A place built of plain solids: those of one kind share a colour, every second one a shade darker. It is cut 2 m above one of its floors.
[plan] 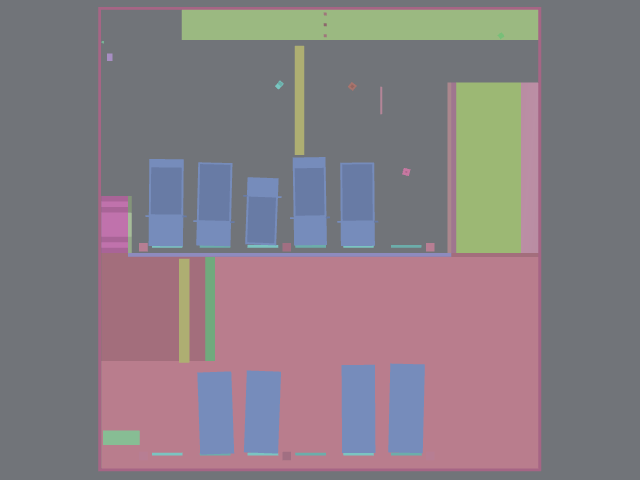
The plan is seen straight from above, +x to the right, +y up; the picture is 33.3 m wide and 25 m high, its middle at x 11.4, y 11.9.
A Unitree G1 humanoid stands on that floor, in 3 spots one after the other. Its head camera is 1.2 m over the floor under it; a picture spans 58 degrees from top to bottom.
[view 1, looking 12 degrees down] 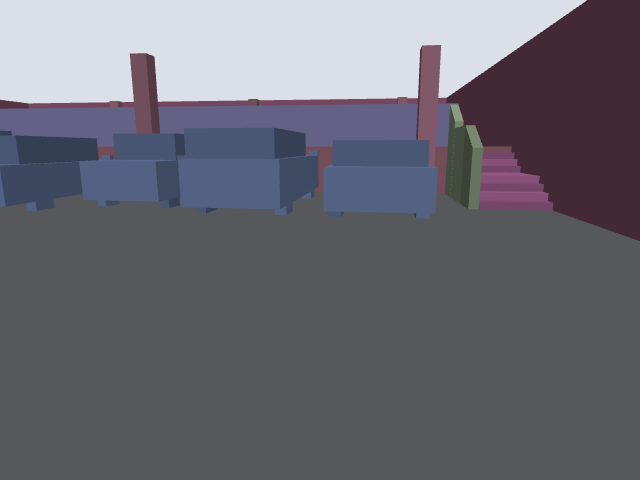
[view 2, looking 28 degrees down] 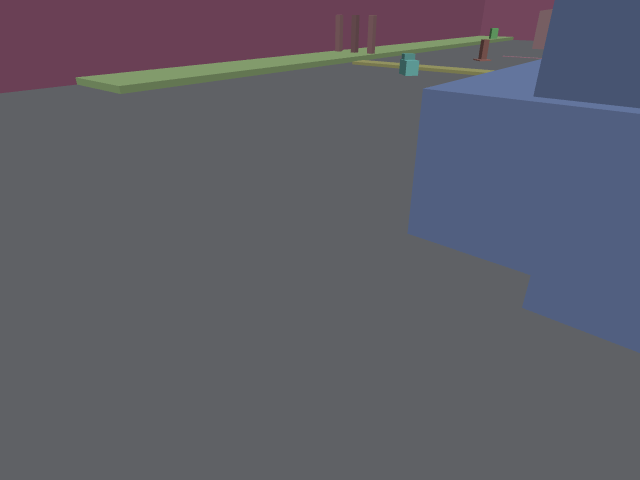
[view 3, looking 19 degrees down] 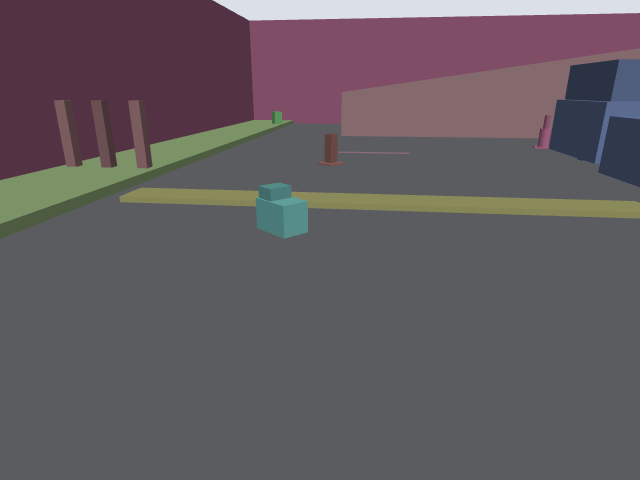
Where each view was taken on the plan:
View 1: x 3.50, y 23.11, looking -83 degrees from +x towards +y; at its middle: ground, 5.77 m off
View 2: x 0.70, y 15.19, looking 40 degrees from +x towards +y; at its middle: ground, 2.56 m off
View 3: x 5.59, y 19.17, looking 7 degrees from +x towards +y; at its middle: ground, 3.69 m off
